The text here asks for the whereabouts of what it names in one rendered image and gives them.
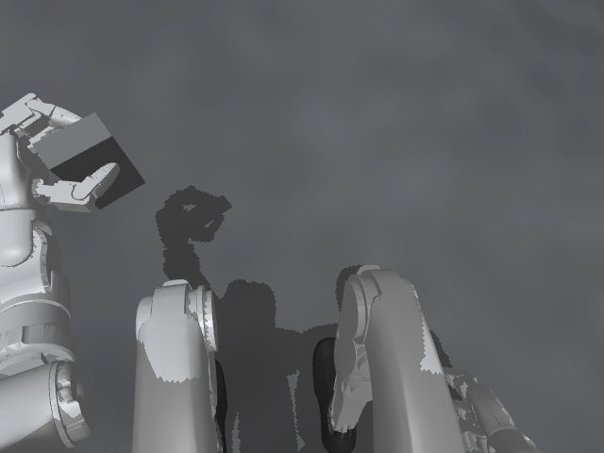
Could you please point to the right robot hand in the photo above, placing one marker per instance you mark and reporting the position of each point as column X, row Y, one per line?
column 483, row 415

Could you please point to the right robot foot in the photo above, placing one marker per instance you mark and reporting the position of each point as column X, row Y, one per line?
column 324, row 374

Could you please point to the left robot hand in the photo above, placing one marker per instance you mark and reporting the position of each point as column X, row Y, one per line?
column 24, row 179

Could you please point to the carton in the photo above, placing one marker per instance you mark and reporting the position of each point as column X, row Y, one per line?
column 80, row 149

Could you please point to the right robot arm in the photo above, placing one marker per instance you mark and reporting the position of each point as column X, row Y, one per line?
column 510, row 440

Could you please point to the left robot arm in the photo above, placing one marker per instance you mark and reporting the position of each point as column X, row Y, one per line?
column 45, row 404

